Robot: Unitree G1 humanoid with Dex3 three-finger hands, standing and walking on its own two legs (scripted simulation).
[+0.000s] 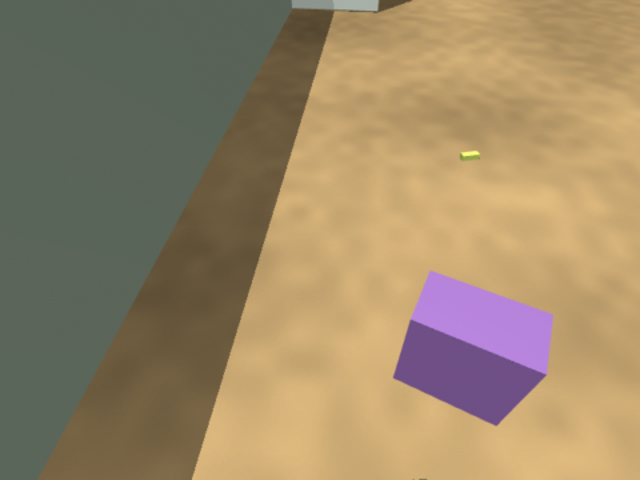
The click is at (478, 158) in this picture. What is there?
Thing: small brick
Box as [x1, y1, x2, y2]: [459, 151, 479, 160]
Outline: 479,154 477,151 462,152 460,153 459,157 462,160 478,158
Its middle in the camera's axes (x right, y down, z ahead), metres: +0.83 -0.44 +2.10
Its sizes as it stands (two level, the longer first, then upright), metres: 0.095 0.037 0.031
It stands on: the floor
